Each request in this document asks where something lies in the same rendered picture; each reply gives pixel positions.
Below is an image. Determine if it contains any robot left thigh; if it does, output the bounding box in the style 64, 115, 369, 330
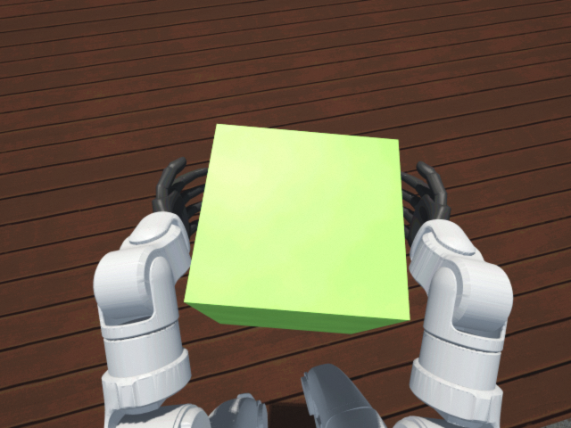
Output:
208, 398, 268, 428

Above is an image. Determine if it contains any left robot forearm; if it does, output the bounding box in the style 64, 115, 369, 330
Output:
93, 211, 192, 428

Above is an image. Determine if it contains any robot right thigh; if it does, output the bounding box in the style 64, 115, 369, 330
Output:
301, 364, 387, 428

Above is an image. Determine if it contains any right robot forearm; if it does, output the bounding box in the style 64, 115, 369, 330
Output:
409, 219, 513, 428

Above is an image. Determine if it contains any robot thigh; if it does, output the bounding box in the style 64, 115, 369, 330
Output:
208, 398, 268, 428
301, 364, 387, 428

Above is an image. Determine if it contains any carton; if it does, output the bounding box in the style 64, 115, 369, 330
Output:
184, 124, 410, 334

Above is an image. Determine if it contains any left robot upper arm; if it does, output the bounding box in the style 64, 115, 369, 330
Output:
116, 404, 211, 428

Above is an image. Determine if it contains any left robot hand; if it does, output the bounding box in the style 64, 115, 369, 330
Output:
152, 157, 208, 240

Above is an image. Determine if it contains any right robot hand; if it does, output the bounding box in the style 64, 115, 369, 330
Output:
401, 161, 451, 248

